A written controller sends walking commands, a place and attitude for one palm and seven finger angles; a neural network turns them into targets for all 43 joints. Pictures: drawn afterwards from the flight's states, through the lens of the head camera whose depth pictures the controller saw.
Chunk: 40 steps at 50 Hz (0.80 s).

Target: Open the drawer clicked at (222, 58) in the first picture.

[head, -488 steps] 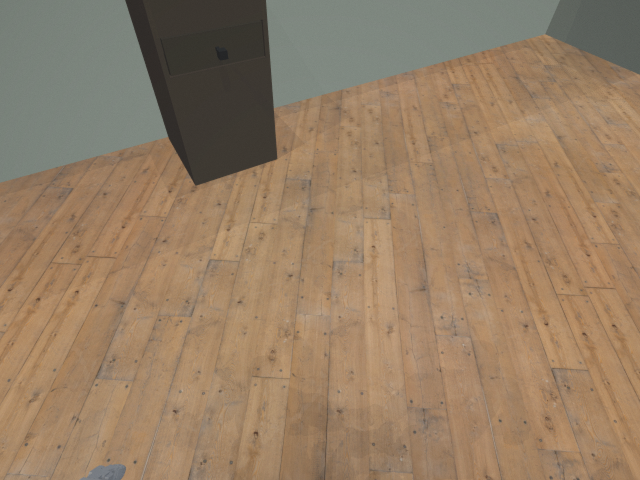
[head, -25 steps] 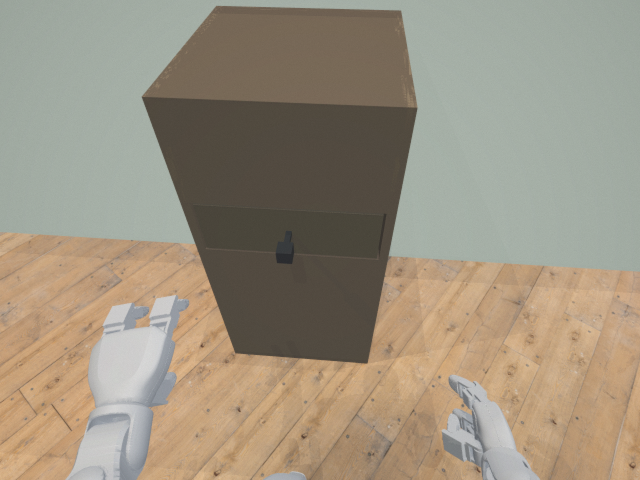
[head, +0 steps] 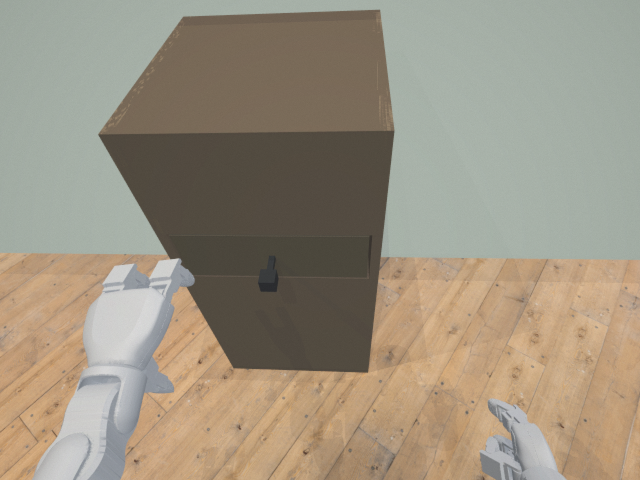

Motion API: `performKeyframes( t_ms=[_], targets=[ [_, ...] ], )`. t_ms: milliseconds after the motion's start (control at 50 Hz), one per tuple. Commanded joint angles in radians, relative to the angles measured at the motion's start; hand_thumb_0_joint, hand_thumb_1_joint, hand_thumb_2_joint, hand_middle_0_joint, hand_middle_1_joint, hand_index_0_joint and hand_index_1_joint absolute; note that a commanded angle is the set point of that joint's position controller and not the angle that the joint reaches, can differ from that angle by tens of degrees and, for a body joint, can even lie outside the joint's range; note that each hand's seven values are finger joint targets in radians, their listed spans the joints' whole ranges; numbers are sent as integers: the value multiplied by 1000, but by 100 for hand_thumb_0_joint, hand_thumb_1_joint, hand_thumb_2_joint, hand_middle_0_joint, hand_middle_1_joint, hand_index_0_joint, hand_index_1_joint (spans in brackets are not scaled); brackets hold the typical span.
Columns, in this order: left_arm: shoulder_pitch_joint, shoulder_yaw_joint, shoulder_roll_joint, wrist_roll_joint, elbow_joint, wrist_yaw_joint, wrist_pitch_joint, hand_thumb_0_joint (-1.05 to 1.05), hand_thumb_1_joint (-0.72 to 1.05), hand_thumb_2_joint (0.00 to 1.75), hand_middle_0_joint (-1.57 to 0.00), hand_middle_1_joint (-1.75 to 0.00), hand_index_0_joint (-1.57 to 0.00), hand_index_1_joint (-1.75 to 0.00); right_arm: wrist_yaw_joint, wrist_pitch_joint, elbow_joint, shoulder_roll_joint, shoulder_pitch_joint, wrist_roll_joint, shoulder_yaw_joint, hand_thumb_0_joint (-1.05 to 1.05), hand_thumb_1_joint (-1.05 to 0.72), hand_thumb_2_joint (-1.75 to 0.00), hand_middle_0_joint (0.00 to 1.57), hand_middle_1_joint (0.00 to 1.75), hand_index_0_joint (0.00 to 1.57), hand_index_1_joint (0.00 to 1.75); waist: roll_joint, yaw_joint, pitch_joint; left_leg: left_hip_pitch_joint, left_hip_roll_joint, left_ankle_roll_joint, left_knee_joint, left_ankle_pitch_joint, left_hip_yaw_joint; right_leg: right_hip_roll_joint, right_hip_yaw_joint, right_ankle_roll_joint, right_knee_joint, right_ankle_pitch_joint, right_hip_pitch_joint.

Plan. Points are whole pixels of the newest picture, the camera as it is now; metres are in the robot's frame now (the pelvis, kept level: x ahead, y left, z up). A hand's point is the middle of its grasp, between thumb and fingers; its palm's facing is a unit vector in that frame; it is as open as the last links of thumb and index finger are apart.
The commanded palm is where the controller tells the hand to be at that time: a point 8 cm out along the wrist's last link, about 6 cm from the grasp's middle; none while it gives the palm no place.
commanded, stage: raise the hand with hooked fingers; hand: left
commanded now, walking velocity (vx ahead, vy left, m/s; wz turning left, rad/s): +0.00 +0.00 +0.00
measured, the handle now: (269, 272) +0.50 +0.18 -0.15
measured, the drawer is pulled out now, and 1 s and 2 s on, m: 0.00 0.00 0.00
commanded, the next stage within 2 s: move the hooked fingers above the handle in 0.68 s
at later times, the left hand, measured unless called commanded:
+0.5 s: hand (170, 288) +0.31 +0.22 +0.09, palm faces +0.03 -0.08 -1.00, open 13.8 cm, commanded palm +0.28 +0.23 +0.15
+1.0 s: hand (180, 303) +0.30 +0.22 +0.06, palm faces -0.02 -0.07 -1.00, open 13.8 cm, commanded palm +0.29 +0.23 +0.12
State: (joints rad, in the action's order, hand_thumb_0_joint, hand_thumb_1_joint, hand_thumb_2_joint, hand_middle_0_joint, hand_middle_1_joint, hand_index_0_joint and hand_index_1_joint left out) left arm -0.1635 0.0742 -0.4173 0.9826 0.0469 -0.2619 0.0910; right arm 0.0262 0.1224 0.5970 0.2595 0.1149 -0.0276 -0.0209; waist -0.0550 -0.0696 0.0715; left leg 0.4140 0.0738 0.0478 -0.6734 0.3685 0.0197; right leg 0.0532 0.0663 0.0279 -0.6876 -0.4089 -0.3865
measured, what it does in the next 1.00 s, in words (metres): stands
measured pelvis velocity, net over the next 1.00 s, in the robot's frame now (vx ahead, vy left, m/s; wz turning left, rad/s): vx -0.02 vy -0.01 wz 0.02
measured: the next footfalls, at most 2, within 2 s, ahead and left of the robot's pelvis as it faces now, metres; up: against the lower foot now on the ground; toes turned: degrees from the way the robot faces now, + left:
none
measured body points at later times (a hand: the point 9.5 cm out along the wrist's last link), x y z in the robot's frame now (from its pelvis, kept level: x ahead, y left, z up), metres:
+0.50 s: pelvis +0.00 -0.01 +0.01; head +0.02 -0.05 +0.46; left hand +0.30 +0.22 +0.14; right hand +0.19 -0.24 -0.10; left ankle -0.02 +0.09 -0.72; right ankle -0.04 -0.11 -0.72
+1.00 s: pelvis -0.02 -0.01 +0.01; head +0.00 -0.03 +0.46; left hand +0.30 +0.22 +0.11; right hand +0.17 -0.23 -0.11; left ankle -0.02 +0.09 -0.72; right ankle -0.04 -0.11 -0.72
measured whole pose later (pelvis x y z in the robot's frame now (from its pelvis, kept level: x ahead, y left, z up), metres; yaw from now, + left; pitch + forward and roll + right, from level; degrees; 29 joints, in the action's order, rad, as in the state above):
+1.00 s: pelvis -0.02 -0.01 +0.01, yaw +1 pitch +5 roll +1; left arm 0.20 0.15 -0.42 0.99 -0.27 -0.13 0.03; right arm 0.05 0.13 0.62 0.23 0.14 0.01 0.00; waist -0.05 -0.07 0.05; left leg 0.39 0.07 0.04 -0.61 0.30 0.04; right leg 0.05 0.05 0.04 -0.63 -0.35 -0.37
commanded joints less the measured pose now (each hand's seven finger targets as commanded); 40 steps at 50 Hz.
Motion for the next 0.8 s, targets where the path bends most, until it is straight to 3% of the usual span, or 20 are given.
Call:
performKeyframes(
  t_ms=[0,80,140,260,340,380,520,600,660,780],
  targets=[
    [237,-130,-204,0,177,3,16,0,-50,30,-30,-120,-30,-120,6,-30,-153,86,-107,9,-21,0,-90,-90,20,30,20,30,46,-3,240,-183,-34,-15,72,-530,15,-26,15,19,84,542,124],
    [327,-112,-206,-14,148,50,36,0,-50,30,-30,-120,-30,-120,9,-14,-155,84,-111,17,-17,0,-90,-90,20,30,20,30,33,2,232,-194,-29,-13,94,-511,5,-28,13,17,107,551,157],
    [392,-110,-222,-22,114,90,44,0,-50,30,-30,-120,-30,-120,14,-6,-156,86,-114,20,-11,0,-90,-90,20,30,20,30,64,4,234,-182,-19,-8,108,-472,-6,-32,17,11,123,569,193],
    [547,-114,-258,-31,95,146,15,0,-50,30,-30,-120,-30,-120,22,2,-146,86,-115,25,-9,0,-90,-90,20,30,20,30,49,9,250,-195,-12,-4,117,-468,-12,-37,15,8,139,590,210],
    [435,-131,-245,-44,50,165,-3,0,-50,30,-30,-120,-30,-120,10,4,-157,87,-101,28,-11,0,-90,-90,20,30,20,30,79,-13,245,-171,-11,-8,125,-487,-11,-39,14,6,134,619,236],
    [431,-130,-239,-51,63,166,-14,0,-50,30,-30,-120,-30,-120,5,6,-160,90,-102,30,-15,0,-90,-90,20,30,20,30,92,-11,225,-156,-12,-8,132,-465,-13,-39,16,5,138,609,225],
    [500,-161,-270,-30,103,106,-49,0,-50,30,-30,-120,-30,-120,8,-4,-151,90,-99,31,-26,0,-90,-90,20,30,20,30,55,-10,245,-180,-16,-6,131,-415,-10,-28,15,15,147,470,171],
    [520,-139,-252,-26,85,77,-47,0,-50,30,-30,-120,-30,-120,13,-11,-137,85,-100,36,-28,0,-90,-90,20,30,20,30,28,-4,233,-189,-17,-6,138,-382,-13,-28,4,16,155,418,147],
    [527,-128,-247,-26,74,76,-34,0,-50,30,-30,-120,-30,-120,14,-14,-133,88,-99,39,-28,0,-90,-90,20,30,20,30,31,-1,240,-190,-20,-7,145,-369,-8,-25,-4,17,156,385,145],
    [517,-98,-226,-32,25,105,-19,0,-50,30,-30,-120,-30,-120,19,-14,-131,87,-99,40,-21,0,-90,-90,20,30,20,30,71,5,192,-186,-23,-5,156,-345,-9,-24,-11,14,172,359,129]
  ],
)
